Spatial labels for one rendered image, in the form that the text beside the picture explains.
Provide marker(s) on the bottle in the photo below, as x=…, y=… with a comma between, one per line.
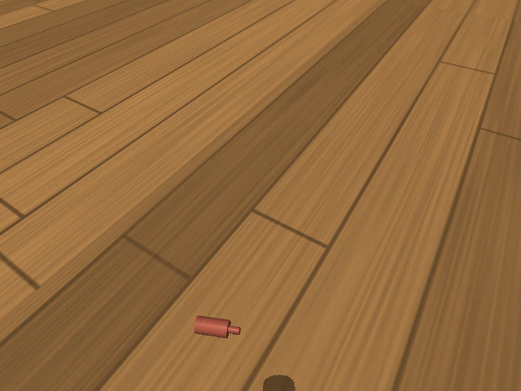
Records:
x=214, y=327

